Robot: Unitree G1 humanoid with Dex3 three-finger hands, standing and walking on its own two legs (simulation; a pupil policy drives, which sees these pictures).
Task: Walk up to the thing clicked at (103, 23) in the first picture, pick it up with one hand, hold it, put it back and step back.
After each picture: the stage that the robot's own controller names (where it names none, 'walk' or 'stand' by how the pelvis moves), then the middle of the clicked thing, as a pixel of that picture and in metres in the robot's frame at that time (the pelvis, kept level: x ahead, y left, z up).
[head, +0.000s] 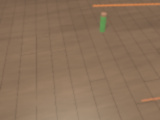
stand; (102, 22) +1.69 -0.18 -0.65
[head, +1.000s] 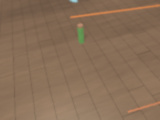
walk; (80, 33) +1.56 +0.20 -0.63
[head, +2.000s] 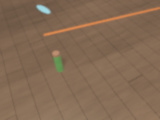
walk; (58, 61) +1.03 +0.35 -0.65
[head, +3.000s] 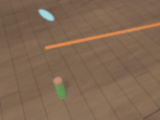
walk; (60, 88) +0.68 +0.28 -0.64
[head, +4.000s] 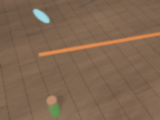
stand; (53, 107) +0.49 +0.25 -0.63
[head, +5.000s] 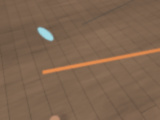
stand; out of the picture +0.43 +0.24 -0.65
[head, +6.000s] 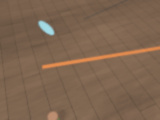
stand; out of the picture +0.43 +0.24 -0.65
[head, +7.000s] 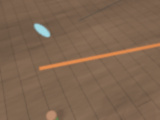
stand; out of the picture +0.45 +0.26 -0.66
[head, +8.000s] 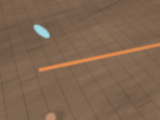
stand; out of the picture +0.44 +0.27 -0.66
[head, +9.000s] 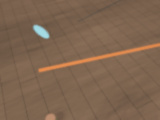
go down; out of the picture +0.43 +0.27 -0.66
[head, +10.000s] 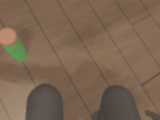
go down; (14, 47) +0.49 +0.30 -0.31
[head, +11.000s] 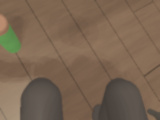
go down; (6, 36) +0.48 +0.33 -0.26
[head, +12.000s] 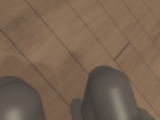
close in; out of the picture +0.46 +0.37 -0.16
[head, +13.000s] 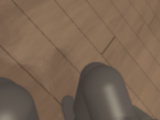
close; out of the picture +0.45 +0.38 -0.16
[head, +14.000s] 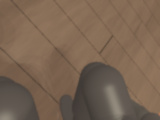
lift; out of the picture +0.41 +0.36 -0.15
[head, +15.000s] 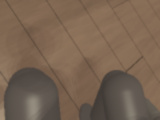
lift; out of the picture +0.31 +0.42 -0.14
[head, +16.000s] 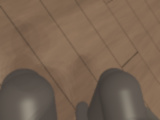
lift; out of the picture +0.35 +0.39 -0.15
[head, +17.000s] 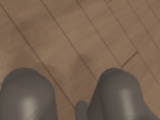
lift; out of the picture +0.34 +0.39 -0.15
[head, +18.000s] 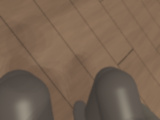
lift; out of the picture +0.35 +0.38 -0.15
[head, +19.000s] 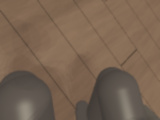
lift; out of the picture +0.37 +0.37 -0.15
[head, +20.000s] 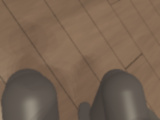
lift; out of the picture +0.35 +0.40 -0.14
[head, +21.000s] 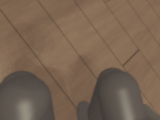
lift; out of the picture +0.35 +0.37 -0.15
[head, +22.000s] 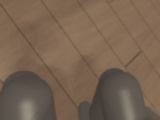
lift; out of the picture +0.36 +0.37 -0.15
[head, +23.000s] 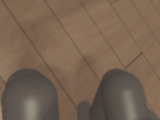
lift; out of the picture +0.36 +0.40 -0.14
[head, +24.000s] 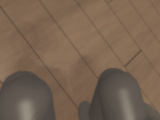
lift; out of the picture +0.36 +0.37 -0.16
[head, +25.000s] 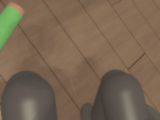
lift; (0, 32) +0.51 +0.29 -0.25
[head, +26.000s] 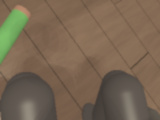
lift; (7, 35) +0.50 +0.27 -0.25
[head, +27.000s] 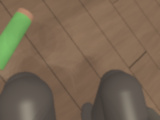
lift; (10, 38) +0.49 +0.25 -0.25
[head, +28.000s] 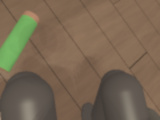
lift; (17, 40) +0.48 +0.23 -0.25
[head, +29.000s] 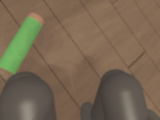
lift; (22, 42) +0.47 +0.20 -0.25
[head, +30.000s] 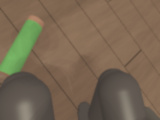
lift; (22, 46) +0.46 +0.18 -0.25
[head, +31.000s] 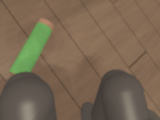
lift; (33, 48) +0.46 +0.16 -0.25
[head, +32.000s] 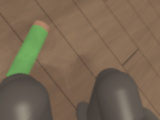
lift; (29, 51) +0.45 +0.15 -0.25
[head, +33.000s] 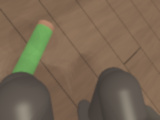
lift; (34, 50) +0.45 +0.13 -0.25
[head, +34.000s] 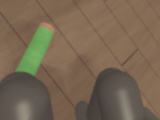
lift; (35, 52) +0.44 +0.13 -0.25
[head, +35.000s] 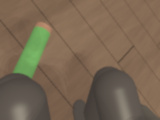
lift; (32, 53) +0.44 +0.12 -0.25
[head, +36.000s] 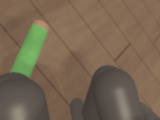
lift; (29, 51) +0.44 +0.12 -0.25
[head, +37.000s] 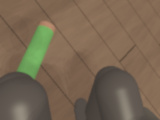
lift; (36, 52) +0.44 +0.11 -0.25
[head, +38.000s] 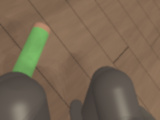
lift; (31, 53) +0.44 +0.12 -0.25
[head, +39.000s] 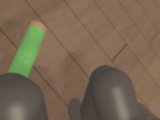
lift; (27, 52) +0.44 +0.12 -0.25
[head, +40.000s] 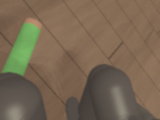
lift; (22, 50) +0.44 +0.13 -0.25
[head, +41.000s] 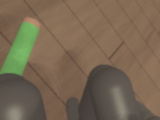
lift; (20, 50) +0.44 +0.13 -0.25
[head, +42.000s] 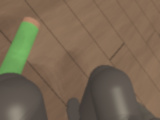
lift; (20, 49) +0.44 +0.14 -0.25
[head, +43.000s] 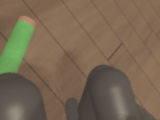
lift; (15, 48) +0.45 +0.15 -0.25
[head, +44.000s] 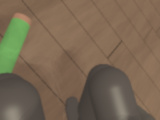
lift; (10, 46) +0.45 +0.17 -0.25
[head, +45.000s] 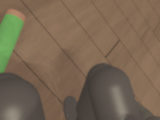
lift; (3, 44) +0.45 +0.18 -0.25
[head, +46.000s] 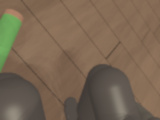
lift; (1, 43) +0.46 +0.19 -0.25
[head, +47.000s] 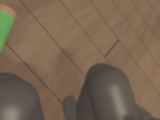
lift; out of the picture +0.46 +0.21 -0.25
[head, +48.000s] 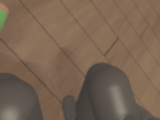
lift; out of the picture +0.47 +0.23 -0.25
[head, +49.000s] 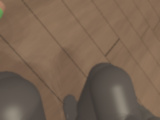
lift; out of the picture +0.48 +0.25 -0.25
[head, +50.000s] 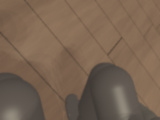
lift; out of the picture +0.48 +0.27 -0.25
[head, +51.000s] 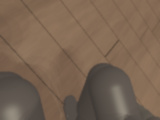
lift; out of the picture +0.49 +0.31 -0.25
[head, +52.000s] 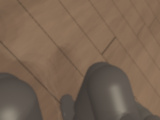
lift; out of the picture +0.50 +0.34 -0.25
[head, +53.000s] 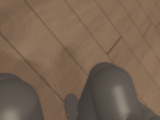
lift; out of the picture +0.51 +0.37 -0.25
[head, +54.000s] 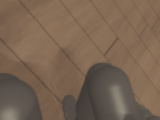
lift; out of the picture +0.52 +0.40 -0.25
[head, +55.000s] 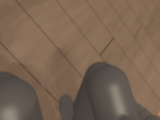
lift; out of the picture +0.52 +0.43 -0.25
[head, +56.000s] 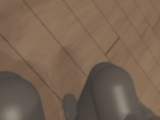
lift; out of the picture +0.53 +0.44 -0.25
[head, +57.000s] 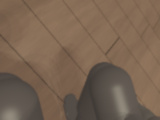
lift; out of the picture +0.53 +0.45 -0.25
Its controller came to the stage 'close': yes
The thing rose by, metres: 0.03
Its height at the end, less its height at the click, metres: -0.09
